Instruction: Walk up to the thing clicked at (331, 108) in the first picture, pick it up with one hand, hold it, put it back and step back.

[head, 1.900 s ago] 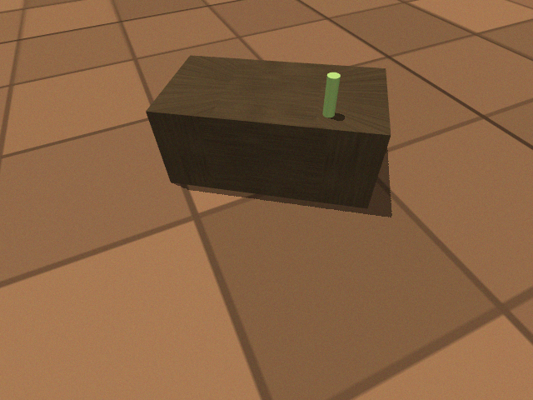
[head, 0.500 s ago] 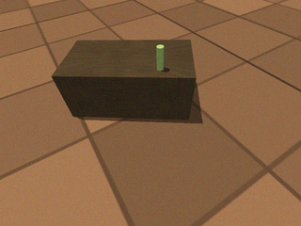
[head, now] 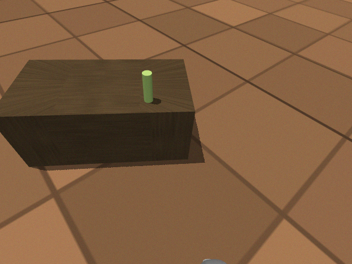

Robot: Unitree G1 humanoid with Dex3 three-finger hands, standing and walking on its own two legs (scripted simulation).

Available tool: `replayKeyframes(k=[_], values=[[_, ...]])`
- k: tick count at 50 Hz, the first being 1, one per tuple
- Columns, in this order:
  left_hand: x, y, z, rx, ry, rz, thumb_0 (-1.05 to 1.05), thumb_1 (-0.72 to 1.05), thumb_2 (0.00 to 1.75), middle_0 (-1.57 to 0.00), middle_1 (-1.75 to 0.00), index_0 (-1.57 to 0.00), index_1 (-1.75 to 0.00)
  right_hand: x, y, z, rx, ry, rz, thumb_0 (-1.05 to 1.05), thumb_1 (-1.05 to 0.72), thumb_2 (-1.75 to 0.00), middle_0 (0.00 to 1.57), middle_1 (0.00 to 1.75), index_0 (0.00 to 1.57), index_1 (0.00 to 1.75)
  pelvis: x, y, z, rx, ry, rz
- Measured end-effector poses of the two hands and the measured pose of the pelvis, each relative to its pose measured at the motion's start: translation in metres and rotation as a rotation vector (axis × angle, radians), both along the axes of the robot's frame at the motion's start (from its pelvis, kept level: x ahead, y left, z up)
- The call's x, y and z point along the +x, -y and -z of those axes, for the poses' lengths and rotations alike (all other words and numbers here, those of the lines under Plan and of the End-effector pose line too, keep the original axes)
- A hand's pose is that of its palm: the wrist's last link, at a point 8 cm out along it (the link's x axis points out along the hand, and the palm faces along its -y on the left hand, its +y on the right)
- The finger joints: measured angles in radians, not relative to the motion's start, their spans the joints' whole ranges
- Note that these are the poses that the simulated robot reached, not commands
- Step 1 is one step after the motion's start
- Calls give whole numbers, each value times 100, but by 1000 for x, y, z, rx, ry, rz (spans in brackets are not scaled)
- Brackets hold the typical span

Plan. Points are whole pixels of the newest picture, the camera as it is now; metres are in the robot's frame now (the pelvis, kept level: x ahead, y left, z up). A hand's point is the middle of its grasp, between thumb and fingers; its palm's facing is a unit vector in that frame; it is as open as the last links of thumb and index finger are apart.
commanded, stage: walk up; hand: left
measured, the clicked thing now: (147, 87) +1.01 +0.13 -0.23
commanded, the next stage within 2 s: none
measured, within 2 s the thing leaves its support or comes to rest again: neither
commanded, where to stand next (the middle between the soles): +0.60 -0.09 m, yaw +1 degrees
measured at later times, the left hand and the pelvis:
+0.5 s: hand (104, 214) +0.29 +0.20 -0.12, palm faces -0.05 -0.93 -0.36, open 7.4 cm; pelvis +0.21 -0.06 +0.00, yaw -2 degrees
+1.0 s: hand (120, 159) +0.48 +0.19 -0.13, palm faces -0.08 -0.92 -0.39, open 7.4 cm; pelvis +0.39 -0.09 -0.01, yaw -2 degrees
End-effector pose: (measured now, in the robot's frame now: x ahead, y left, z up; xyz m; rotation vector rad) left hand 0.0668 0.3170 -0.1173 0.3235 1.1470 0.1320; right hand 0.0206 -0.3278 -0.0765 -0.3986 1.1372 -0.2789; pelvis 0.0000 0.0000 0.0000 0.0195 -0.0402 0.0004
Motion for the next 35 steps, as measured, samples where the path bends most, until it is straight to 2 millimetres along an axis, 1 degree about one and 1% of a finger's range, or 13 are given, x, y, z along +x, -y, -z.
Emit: replayKeyframes(k=[4, 7, 9, 11, 13, 15, 17, 20, 23, 26, 29, 32, 35], values=[[64, 8, -16, 7, 33, 51, 1, 90, 90, -20, -30, -20, -30, 5, 9, -1, 11, -58, 33, 1, -90, -89, 20, 30, 21, 30, 34, 7, -6, 1, -4, 19], [113, 20, -25, 22, 64, 86, 1, 90, 90, -20, -30, -20, -30, 16, 21, 7, 25, -99, 54, 1, -90, -89, 20, 30, 21, 30, 61, 17, -4, 3, -8, 27], [146, 30, -30, 38, 91, 104, 1, 90, 90, -20, -30, -20, -30, 28, 32, 17, 35, -119, 69, 1, -90, -89, 20, 30, 21, 30, 81, 26, 0, 3, -9, 29], [175, 40, -30, 59, 135, 108, 1, 90, 90, -20, -30, -20, -30, 45, 44, 30, 43, -131, 73, 1, -90, -89, 20, 30, 21, 30, 102, 38, 10, -4, -3, 25], [196, 50, -32, 70, 181, 98, 1, 90, 90, -20, -30, -20, -30, 69, 50, 40, 53, -136, 72, 1, -90, -89, 20, 30, 21, 30, 118, 47, 14, -12, 8, 25], [208, 59, -36, 63, 199, 79, 1, 90, 90, -20, -30, -20, -30, 98, 52, 42, 66, -117, 61, 1, -90, -89, 20, 30, 21, 30, 133, 52, 11, -9, 14, 29], [213, 66, -40, 57, 192, 64, 1, 90, 90, -20, -30, -20, -30, 131, 52, 40, 79, -77, 37, 1, -90, -89, 20, 30, 20, 30, 148, 55, 5, -10, 14, 34], [216, 72, -41, 50, 157, 50, 1, 90, 90, -20, -30, -20, -30, 179, 51, 33, 94, -12, -7, 1, -90, -89, 20, 30, 20, 30, 170, 58, -1, -18, 8, 39], [216, 71, -36, 44, 115, 33, 1, 90, 90, -20, -30, -20, -30, 219, 49, 26, 96, 20, -43, 1, -90, -89, 20, 30, 20, 30, 192, 59, -3, -27, 1, 37], [217, 66, -28, 33, 75, 6, 1, 90, 90, -20, -30, -21, -30, 255, 46, 19, 85, 28, -74, 1, -90, -89, 20, 30, 20, 30, 215, 57, -3, -34, -5, 32], [222, 56, -15, 19, 32, -23, 1, 90, 90, -20, -30, -21, -30, 290, 42, 14, 62, 39, -99, 1, -90, -89, 20, 30, 21, 30, 242, 51, 2, -38, -10, 23], [234, 46, 3, 17, -16, -32, 1, 90, 90, -20, -30, -20, -30, 322, 39, 13, 23, 77, -110, 1, -90, -89, 20, 30, 21, 30, 269, 44, 12, -19, -8, 24], [254, 46, 8, 18, -64, -19, 1, 90, 90, -20, -30, -20, -30, 341, 38, 5, 14, 117, -80, 0, -90, -89, 20, 30, 21, 30, 289, 43, 10, -15, -2, 33]])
